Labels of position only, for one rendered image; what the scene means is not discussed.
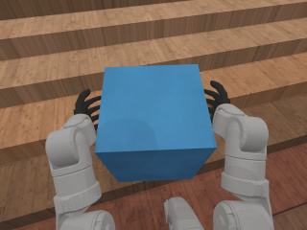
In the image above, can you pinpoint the robot left forearm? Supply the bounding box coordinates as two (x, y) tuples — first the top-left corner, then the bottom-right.
(45, 113), (102, 230)

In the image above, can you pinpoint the right robot upper arm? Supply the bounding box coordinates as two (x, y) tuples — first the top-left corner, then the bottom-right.
(213, 200), (274, 230)

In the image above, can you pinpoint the robot right forearm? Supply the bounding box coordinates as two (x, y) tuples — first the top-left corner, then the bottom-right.
(212, 103), (274, 230)

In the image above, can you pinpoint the right robot hand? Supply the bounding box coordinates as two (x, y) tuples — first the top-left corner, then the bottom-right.
(203, 80), (230, 124)

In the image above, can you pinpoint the left robot upper arm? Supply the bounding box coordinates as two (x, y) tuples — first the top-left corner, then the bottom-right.
(60, 210), (116, 230)

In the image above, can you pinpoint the carton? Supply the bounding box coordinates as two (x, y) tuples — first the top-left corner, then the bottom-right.
(94, 64), (217, 182)

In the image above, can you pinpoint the right robot thigh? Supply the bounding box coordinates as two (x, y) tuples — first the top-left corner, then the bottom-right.
(163, 196), (204, 230)

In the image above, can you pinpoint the left robot hand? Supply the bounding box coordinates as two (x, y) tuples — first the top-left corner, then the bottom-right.
(73, 89), (102, 130)

